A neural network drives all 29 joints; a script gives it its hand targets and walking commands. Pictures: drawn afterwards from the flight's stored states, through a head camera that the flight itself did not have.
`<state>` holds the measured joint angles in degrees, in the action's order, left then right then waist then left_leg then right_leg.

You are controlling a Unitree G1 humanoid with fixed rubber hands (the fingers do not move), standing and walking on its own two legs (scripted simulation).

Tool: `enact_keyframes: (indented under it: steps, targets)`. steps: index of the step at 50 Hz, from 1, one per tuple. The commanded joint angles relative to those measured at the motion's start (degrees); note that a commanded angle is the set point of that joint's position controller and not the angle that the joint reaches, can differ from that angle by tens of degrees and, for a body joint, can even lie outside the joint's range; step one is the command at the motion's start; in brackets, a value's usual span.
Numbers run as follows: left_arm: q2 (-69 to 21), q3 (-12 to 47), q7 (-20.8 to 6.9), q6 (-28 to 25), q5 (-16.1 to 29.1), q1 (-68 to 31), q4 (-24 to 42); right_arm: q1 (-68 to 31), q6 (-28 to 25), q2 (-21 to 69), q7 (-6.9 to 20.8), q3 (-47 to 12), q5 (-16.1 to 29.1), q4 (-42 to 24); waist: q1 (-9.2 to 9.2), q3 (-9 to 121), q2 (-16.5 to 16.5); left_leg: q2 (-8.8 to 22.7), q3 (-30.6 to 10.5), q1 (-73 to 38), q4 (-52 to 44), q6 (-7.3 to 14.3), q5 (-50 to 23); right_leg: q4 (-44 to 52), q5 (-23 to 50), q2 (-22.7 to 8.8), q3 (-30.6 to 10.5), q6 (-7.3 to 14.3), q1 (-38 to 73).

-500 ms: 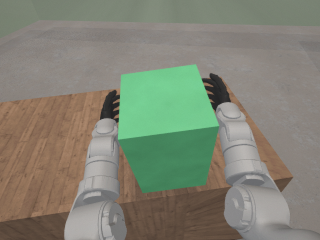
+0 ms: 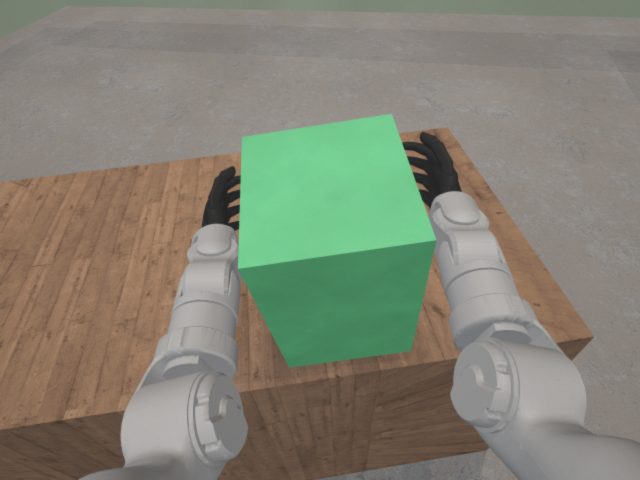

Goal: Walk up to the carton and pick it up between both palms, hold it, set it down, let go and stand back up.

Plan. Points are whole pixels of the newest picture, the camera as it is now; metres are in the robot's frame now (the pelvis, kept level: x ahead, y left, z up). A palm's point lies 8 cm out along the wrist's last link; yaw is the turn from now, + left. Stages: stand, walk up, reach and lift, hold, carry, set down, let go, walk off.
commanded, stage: set down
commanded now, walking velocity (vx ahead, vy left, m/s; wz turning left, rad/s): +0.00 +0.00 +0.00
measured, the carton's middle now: (334, 254) +0.43 -0.02 +0.06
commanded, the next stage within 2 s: none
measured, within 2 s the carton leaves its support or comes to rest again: neither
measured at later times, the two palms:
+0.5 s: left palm (234, 232) +0.45 +0.12 +0.10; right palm (440, 209) +0.45 -0.16 +0.11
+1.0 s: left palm (209, 226) +0.44 +0.15 +0.11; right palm (433, 201) +0.46 -0.16 +0.12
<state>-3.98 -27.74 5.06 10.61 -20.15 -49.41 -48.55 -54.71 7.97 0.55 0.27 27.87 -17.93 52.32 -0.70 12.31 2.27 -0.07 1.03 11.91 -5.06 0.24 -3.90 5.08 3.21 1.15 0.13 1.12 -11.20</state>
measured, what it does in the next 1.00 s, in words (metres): stands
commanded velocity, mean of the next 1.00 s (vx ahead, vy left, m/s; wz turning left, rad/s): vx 0.00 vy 0.00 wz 0.00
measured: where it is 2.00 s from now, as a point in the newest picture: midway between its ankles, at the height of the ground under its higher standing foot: outside the picture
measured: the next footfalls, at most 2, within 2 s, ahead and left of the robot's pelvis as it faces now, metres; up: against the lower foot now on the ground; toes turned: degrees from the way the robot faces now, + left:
none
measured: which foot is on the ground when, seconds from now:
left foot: down 0.00-1.00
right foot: down 0.00-1.00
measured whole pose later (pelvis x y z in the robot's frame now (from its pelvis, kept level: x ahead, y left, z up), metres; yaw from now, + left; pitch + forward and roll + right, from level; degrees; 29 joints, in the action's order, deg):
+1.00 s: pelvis -0.01 +0.00 +0.00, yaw -1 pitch +18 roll +0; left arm 4.1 -11.8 10.5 3.9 -3.1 -57.5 -62.6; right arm -61.2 1.9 -11.3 -5.1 9.1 3.4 70.3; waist 2.7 12.5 0.0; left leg -0.1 2.0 22.1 3.5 0.3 -0.6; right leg -6.0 -1.0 1.0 -0.8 0.6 -22.9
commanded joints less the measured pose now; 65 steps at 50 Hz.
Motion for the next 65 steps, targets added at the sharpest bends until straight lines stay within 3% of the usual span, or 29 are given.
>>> enact_keyframes:
  steps: [1, 3, 9, 10, 11, 13, 16, 17, 22, 24, 26, 27, 28, 30, 31, 33, 36, 37, 38, 40, 42, 43, 46, 48, 50, 51, 57, 61, 65]
  targets:
    - [-12.6, 10.9, -5.3, -3.7, 2.3, -30.4, 7.4, -23.9, -1.9, 14.0, 4.5, -9.7, 2.7, -0.6, 0.36, 20.7, -1.9, -1.1, 0.9, -10.8, 3.5, -0.5, -8.9, -3.3, 11.4, 0.7, 1.3, -1.2, 8.6]
    - [-12.7, 11.1, -4.8, -4.1, 3.2, -29.6, 6.9, -24.1, -2.3, 12.8, 3.9, -10.2, 2.8, -1.6, 0.29, 23.0, -3.0, -1.2, 0.7, -11.2, 3.4, 0.1, -11.3, -3.7, 14.2, 0.5, 1.1, -1.1, 10.3]
    - [-12.3, 13.5, -3.4, -4.9, 4.7, -28.8, 7.5, -23.5, -3.4, 11.1, 2.5, -11.5, 4.8, -3.0, -0.1, 27.4, -0.8, -0.8, -0.7, -14.6, 5.2, -0.6, -18.8, -5.3, 20.6, 0.4, 0.6, -0.4, 10.6]
    - [-12.3, 14.1, -3.1, -5.5, 5.0, -28.8, 8.1, -22.8, -3.7, 11.7, 2.2, -11.8, 5.0, -1.5, -0.1, 27.8, -2.9, -1.1, -0.3, -14.3, 5.7, -0.5, -21.7, -6.3, 24.9, 0.3, 0.3, -0.9, 11.0]
    - [-12.6, 13.5, -3.0, -6.0, 4.6, -27.9, 8.0, -23.4, -4.3, 11.7, 1.9, -12.2, 4.0, -4.3, -1.01, 30.0, -4.0, -0.7, -0.8, -13.3, 5.9, -0.5, -23.0, -6.9, 28.2, 0.4, 0.1, -1.2, 12.9]
    - [-12.9, 15.0, -2.9, -7.1, 5.2, -28.5, 8.6, -23.3, -5.0, 11.5, 1.3, -12.3, 4.6, -3.2, -0.78, 32.7, -1.8, -0.9, -1.3, -14.6, 6.7, -0.3, -27.0, -7.9, 31.3, 0.4, -0.5, -0.7, 13.5]
    - [-12.3, 15.6, -2.1, -8.0, 5.6, -28.2, 6.8, -22.8, -6.0, 11.5, 0.9, -13.3, 5.9, -2.0, 0.32, 32.7, -1.2, -1.1, -0.5, -14.9, 7.1, -0.7, -27.3, -8.3, 32.6, -0.1, -0.3, -1.6, 14.4]
    - [-12.9, 15.4, -1.8, -8.1, 6.2, -27.8, 5.6, -23.5, -6.2, 11.0, 0.6, -13.2, 5.9, -0.6, -0.58, 32.5, -1.9, -1.1, -0.3, -15.0, 7.4, -0.6, -26.8, -8.2, 31.9, 0.0, -0.1, -1.4, 13.7]
    - [-2.2, 11.1, 0.9, -9.8, 5.6, -25.8, 0.9, -22.2, -8.2, 1.5, -2.4, -9.8, 6.1, 1.5, 0.49, 28.7, -2.8, -0.8, -0.1, -9.5, 6.3, 0.3, -17.9, -9.3, 27.6, -0.6, 0.5, -2.2, 12.8]
    - [0.9, 12.2, 2.5, -10.5, 8.7, -27.0, -0.9, -23.7, -9.0, -2.2, -4.2, -11.7, 8.5, 2.0, 0.48, 27.1, -4.7, -0.3, -0.7, -6.7, 6.7, -0.2, -16.3, -9.8, 25.5, -0.3, 0.4, -1.6, 11.6]
    - [4.8, 13.8, 4.0, -10.4, 11.2, -28.2, -1.0, -24.5, -9.0, -5.2, -5.6, -13.2, 11.5, 2.0, 0.3, 28.9, -4.0, -0.5, -0.4, -5.9, 7.0, -0.3, -14.0, -11.4, 25.2, -0.8, 0.5, -2.3, 12.0]
    - [5.4, 14.8, 4.4, -10.3, 12.2, -29.0, -1.4, -24.6, -8.7, -6.8, -6.1, -12.6, 12.1, 3.7, 0.18, 28.5, -1.9, -0.6, -0.1, -5.8, 7.0, 0.3, -12.5, -11.9, 23.2, -1.2, 0.2, -1.9, 9.8]
    - [7.6, 14.7, 4.9, -10.1, 12.1, -30.3, -2.8, -25.3, -8.6, -7.3, -6.6, -13.3, 13.8, 4.7, 1.44, 29.4, -1.3, -0.5, 0.4, -7.1, 9.0, 0.2, -13.0, -12.4, 21.2, -1.0, 0.2, -2.2, 7.8]
    - [9.0, 15.5, 5.5, -9.6, 14.2, -30.1, -5.8, -27.6, -8.1, -9.5, -6.7, -15.6, 16.7, 6.1, 1.64, 28.7, -2.9, -0.2, -0.2, -5.2, 10.4, 0.2, -7.3, -12.8, 15.8, -1.0, -0.5, -2.0, 6.6]
    - [9.4, 15.7, 5.7, -9.1, 15.4, -29.7, -7.2, -28.3, -8.1, -9.8, -6.5, -16.6, 17.0, 6.8, 1.35, 27.4, -5.4, -0.3, 0.0, -3.8, 10.0, 0.3, -5.9, -13.7, 14.0, -1.3, 0.3, -2.3, 6.4]
    - [9.3, 17.0, 6.0, -8.3, 17.0, -29.3, -8.9, -28.8, -7.3, -9.5, -6.2, -18.3, 19.0, 9.9, 2.08, 25.8, -7.0, -0.6, 0.9, -1.5, 11.1, -0.1, -5.2, -14.8, 13.6, -0.8, -0.3, -2.2, 5.9]
    - [11.0, 16.6, 6.2, -7.3, 17.3, -28.9, -9.7, -28.1, -6.6, -11.4, -5.9, -19.0, 19.9, 10.5, 3.48, 27.2, -3.4, -0.5, 0.5, -1.5, 11.9, -0.1, -6.5, -15.7, 13.9, -0.9, -0.7, -2.6, 5.5]
    - [11.5, 16.2, 6.5, -7.5, 17.3, -28.8, -9.8, -28.6, -6.7, -12.1, -5.9, -20.1, 20.5, 10.3, 3.82, 27.7, -6.0, -0.6, 0.2, -1.2, 12.4, 0.0, -7.2, -16.3, 14.9, -0.9, -0.5, -2.7, 5.2]
    - [11.6, 15.8, 6.3, -7.4, 16.6, -28.6, -10.0, -28.8, -6.8, -12.4, -5.8, -18.9, 20.9, 9.2, 4.33, 27.4, -4.7, -0.9, 0.5, -0.6, 12.9, 0.1, -8.2, -17.0, 16.1, -0.9, -1.1, -2.5, 6.1]
    - [12.6, 16.2, 6.0, -7.5, 16.7, -29.8, -7.1, -29.3, -6.8, -12.7, -5.3, -19.6, 21.1, 8.7, 3.83, 30.4, -6.2, -0.5, 0.2, -1.9, 13.8, -0.2, -11.4, -17.3, 18.3, -0.5, -1.1, -2.4, 6.5]
    - [13.4, 15.1, 6.2, -8.1, 15.9, -30.7, -5.9, -29.3, -7.2, -14.2, -5.5, -18.4, 20.7, 10.0, 3.53, 33.6, -4.3, -0.5, 0.0, -3.7, 13.7, -0.8, -14.5, -17.9, 21.7, -0.8, -0.9, -2.5, 6.8]
    - [13.8, 14.9, 6.3, -8.2, 15.4, -31.0, -5.3, -29.3, -7.6, -14.9, -5.4, -18.1, 21.0, 9.2, 4.41, 33.5, -3.0, -0.6, -0.1, -5.2, 14.7, -0.7, -16.3, -18.4, 22.7, -1.0, -1.6, -2.6, 5.9]
    - [13.3, 16.4, 5.9, -8.5, 16.6, -31.4, -4.7, -29.8, -8.1, -15.8, -4.9, -18.8, 21.6, 9.3, 4.15, 33.2, -2.5, -0.8, -0.5, -7.2, 15.7, -1.1, -19.5, -17.6, 23.8, -0.9, -1.8, -2.4, 5.6]
    - [12.7, 16.6, 5.0, -8.4, 17.2, -30.4, -5.5, -28.8, -8.0, -15.4, -4.5, -19.7, 21.1, 10.6, 3.49, 31.7, -5.5, -0.6, -1.0, -7.4, 15.0, -0.8, -16.5, -16.9, 20.9, -0.7, -1.9, -2.8, 3.7]
    - [11.0, 17.6, 4.4, -7.9, 17.8, -29.4, -7.7, -29.4, -7.8, -15.4, -4.5, -19.5, 21.9, 11.4, 2.62, 28.2, -4.3, -0.7, -1.6, -5.7, 14.1, -1.6, -13.1, -16.2, 17.7, -0.7, -1.2, -2.5, 4.5]
    - [12.1, 18.0, 4.2, -8.0, 18.5, -29.9, -7.3, -28.9, -7.7, -16.3, -4.4, -18.9, 21.6, 12.0, 2.79, 27.9, -3.7, -0.2, -1.5, -4.1, 13.6, -0.9, -10.2, -15.9, 15.1, -1.1, -1.9, -2.2, 4.1]
    - [12.6, 19.4, 4.4, -7.3, 19.7, -32.9, -8.9, -32.4, -7.7, -15.5, -4.4, -20.6, 22.4, 10.4, 2.88, 25.1, -6.7, -0.1, -1.6, -3.9, 13.7, -0.5, -4.2, -15.6, 7.9, -1.0, -0.9, -2.5, -2.0]
    - [12.8, 18.0, 5.3, -7.1, 17.4, -33.2, -6.9, -31.4, -7.2, -15.6, -4.7, -19.0, 22.1, 11.4, 2.81, 26.2, -1.7, -0.2, -0.6, -5.4, 13.6, -1.0, -5.8, -14.8, 9.1, -0.8, -0.4, -1.9, -1.8]
    - [13.4, 16.7, 5.8, -6.8, 17.0, -34.0, -5.7, -32.2, -7.1, -17.0, -4.9, -17.3, 20.3, 10.4, 3.0, 27.6, -4.1, 0.3, -1.9, -6.3, 13.7, -0.7, -3.1, -14.2, 5.2, -0.9, -0.2, -1.6, -2.9]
